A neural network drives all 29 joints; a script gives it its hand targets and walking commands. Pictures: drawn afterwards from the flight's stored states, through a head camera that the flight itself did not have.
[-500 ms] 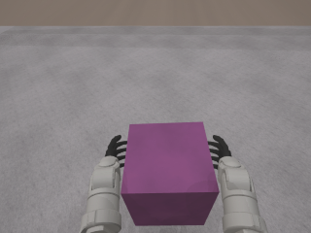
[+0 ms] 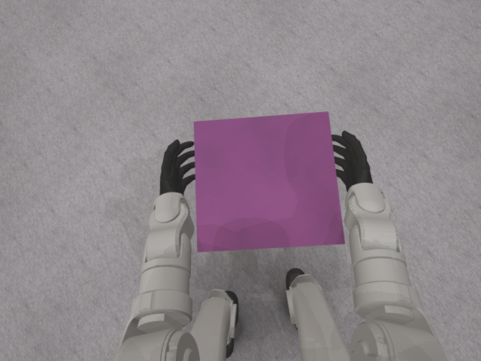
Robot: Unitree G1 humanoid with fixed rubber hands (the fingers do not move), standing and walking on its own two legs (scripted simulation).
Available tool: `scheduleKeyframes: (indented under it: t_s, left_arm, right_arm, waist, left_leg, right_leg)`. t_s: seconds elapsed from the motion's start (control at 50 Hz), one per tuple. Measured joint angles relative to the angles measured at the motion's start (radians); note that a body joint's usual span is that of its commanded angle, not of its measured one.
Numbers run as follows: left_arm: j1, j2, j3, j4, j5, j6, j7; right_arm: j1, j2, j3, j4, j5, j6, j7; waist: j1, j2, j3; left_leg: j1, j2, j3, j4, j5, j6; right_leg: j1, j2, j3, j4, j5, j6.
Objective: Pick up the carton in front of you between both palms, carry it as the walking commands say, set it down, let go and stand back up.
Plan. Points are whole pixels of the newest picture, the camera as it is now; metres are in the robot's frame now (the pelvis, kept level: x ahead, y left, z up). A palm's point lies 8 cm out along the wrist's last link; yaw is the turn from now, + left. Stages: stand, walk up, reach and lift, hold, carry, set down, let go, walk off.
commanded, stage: set down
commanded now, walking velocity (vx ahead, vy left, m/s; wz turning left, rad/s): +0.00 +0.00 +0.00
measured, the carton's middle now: (263, 192) +0.39 -0.03 -0.16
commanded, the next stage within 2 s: none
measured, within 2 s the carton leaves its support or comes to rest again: neither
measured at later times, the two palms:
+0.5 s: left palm (200, 185) +0.43 +0.11 -0.22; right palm (339, 182) +0.42 -0.19 -0.23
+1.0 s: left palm (218, 190) +0.46 +0.09 -0.38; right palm (330, 188) +0.44 -0.21 -0.39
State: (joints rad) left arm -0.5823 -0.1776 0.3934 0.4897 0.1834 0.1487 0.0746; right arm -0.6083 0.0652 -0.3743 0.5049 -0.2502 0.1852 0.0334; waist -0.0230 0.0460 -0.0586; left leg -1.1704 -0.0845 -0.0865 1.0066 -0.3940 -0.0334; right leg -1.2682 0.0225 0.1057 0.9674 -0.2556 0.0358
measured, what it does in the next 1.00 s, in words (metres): lowers itself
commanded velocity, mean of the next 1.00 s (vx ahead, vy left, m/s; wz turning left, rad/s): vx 0.00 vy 0.00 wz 0.00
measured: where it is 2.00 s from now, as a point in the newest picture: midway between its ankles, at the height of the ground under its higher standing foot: (264, 324)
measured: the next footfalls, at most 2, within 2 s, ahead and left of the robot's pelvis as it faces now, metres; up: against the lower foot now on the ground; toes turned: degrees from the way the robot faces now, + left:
none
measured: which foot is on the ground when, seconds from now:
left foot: down 0.00-1.00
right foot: down 0.00-1.00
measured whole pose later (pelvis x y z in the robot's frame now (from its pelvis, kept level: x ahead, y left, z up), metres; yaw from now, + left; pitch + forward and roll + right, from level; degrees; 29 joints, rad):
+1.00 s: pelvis -0.05 +0.00 -0.25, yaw +5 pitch +47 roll +4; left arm -1.16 0.01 0.39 0.80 0.10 0.19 0.17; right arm -1.15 -0.16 -0.40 0.79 -0.17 0.24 -0.01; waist -0.08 0.07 0.00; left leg -2.16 -0.20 -0.07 1.93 -0.61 -0.10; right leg -2.27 0.09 0.14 1.87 -0.43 0.08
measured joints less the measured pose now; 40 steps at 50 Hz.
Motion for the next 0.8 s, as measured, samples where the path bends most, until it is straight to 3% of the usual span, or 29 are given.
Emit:
scheduleKeyframes:
  t_s: [0.28, 0.5, 0.8]
  left_arm:
    - [-0.225, 0.044, 0.121, 0.111, 0.059, 0.107, -0.027]
    - [-0.321, 0.095, 0.083, 0.171, 0.002, 0.089, 0.006]
    - [-0.472, 0.144, 0.042, 0.259, -0.044, 0.058, 0.060]
  right_arm:
    - [-0.208, -0.016, -0.071, 0.091, -0.058, 0.117, -0.017]
    - [-0.288, -0.073, -0.036, 0.133, 0.001, 0.104, -0.051]
    - [-0.432, -0.165, -0.031, 0.229, 0.051, 0.070, -0.049]
  waist:
    - [0.003, 0.004, -0.135]
    - [-0.008, 0.011, -0.141]
    - [-0.043, 0.019, -0.047]
  left_leg:
    - [-0.395, -0.021, 0.000, 0.346, -0.103, -0.029]
    - [-0.643, -0.051, 0.009, 0.565, -0.162, -0.043]
    - [-0.865, -0.093, 0.017, 0.789, -0.201, -0.053]
  right_leg:
    - [-0.406, 0.033, 0.006, 0.342, -0.084, -0.004]
    - [-0.661, 0.050, 0.020, 0.563, -0.133, 0.010]
    - [-0.877, 0.059, 0.031, 0.776, -0.166, 0.037]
